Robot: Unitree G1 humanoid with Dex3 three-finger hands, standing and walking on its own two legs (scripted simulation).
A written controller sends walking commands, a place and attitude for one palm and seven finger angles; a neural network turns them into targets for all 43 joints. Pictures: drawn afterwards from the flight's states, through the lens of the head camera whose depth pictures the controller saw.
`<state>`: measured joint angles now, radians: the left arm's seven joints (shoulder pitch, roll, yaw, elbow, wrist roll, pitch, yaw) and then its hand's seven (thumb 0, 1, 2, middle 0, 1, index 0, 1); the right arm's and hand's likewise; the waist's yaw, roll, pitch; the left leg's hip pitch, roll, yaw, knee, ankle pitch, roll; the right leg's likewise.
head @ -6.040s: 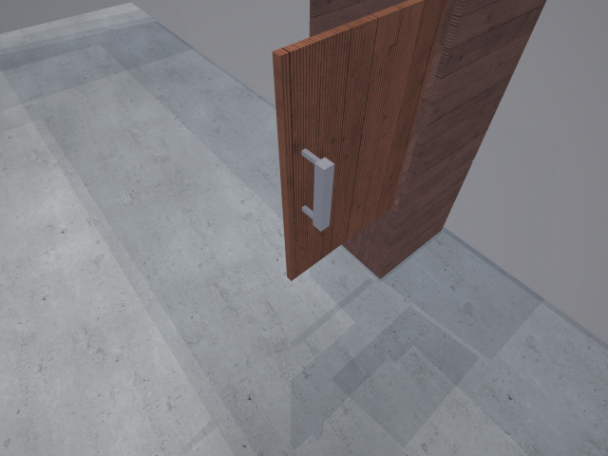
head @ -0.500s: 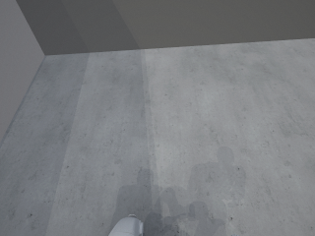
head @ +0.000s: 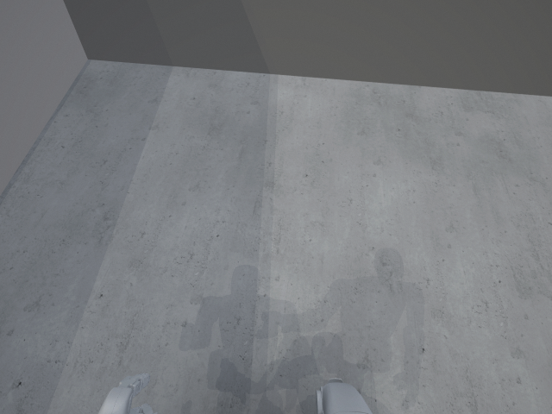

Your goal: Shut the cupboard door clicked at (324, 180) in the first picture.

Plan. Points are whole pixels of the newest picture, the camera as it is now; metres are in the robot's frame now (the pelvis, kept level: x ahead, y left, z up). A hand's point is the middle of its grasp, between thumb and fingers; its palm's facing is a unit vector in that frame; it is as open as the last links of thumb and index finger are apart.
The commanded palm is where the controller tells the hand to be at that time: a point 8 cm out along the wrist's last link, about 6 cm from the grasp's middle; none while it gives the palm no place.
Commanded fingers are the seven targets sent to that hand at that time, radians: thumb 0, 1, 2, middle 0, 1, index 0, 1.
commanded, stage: walk to a spot facing it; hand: left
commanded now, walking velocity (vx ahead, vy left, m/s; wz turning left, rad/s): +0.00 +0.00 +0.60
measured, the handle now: out of the picture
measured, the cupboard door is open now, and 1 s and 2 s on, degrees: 91 91 91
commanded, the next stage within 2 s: none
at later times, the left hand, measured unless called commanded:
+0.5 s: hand out of the picture +0.06 +0.14 -0.16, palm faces +0.33 -0.90 -0.29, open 7.3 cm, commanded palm none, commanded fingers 0.00 0.90 0.90 -0.20 -0.30 -0.20 -0.30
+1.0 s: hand out of the picture +0.07 +0.17 -0.17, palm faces +0.58 -0.78 -0.23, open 7.4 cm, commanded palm none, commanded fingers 0.00 0.90 0.90 -0.20 -0.30 -0.20 -0.30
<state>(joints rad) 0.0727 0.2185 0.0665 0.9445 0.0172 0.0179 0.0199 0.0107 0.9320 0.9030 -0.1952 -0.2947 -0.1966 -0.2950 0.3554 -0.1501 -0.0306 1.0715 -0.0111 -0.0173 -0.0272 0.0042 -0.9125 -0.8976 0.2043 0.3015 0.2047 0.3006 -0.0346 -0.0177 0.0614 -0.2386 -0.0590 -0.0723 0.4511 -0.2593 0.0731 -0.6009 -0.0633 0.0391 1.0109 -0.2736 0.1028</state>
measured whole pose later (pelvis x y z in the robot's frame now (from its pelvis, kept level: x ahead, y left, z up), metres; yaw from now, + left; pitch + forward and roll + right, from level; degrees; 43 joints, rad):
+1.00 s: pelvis +0.10 -0.07 -0.01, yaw +37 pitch +2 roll -1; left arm 0.11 0.24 0.05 0.87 0.01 0.06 0.01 0.01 0.91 0.90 -0.20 -0.30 -0.20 -0.30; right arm 0.18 -0.20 -0.05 0.93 -0.02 0.04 0.00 0.00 -0.90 -0.90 0.21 0.30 0.21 0.30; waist -0.01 -0.02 0.10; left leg -0.29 -0.02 -0.08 0.50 -0.24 0.01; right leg -0.45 -0.07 0.02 0.89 -0.41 0.10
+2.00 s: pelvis +0.18 -0.10 -0.01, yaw +74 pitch +1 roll +1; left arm 0.13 0.20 0.04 0.86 0.02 0.01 0.02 0.01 0.91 0.90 -0.20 -0.30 -0.20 -0.30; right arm 0.17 -0.26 -0.09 0.94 -0.01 0.07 0.00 0.01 -0.90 -0.90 0.20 0.30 0.20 0.30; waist -0.02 0.05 0.11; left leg -0.43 -0.04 -0.10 0.89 -0.48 -0.04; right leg -0.29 -0.04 -0.07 0.61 -0.34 -0.01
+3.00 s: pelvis +0.22 -0.03 +0.00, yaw +112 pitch +1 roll +2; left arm 0.29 0.16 0.03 0.95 0.02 -0.05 0.00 0.01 0.91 0.90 -0.20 -0.30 -0.20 -0.30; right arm 0.18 -0.26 -0.09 0.98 -0.02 0.05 0.04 0.01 -0.91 -0.90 0.20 0.30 0.20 0.30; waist -0.02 0.00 0.08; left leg -0.59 0.04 0.04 1.09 -0.28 -0.05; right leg -0.07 -0.10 -0.21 0.37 -0.31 0.01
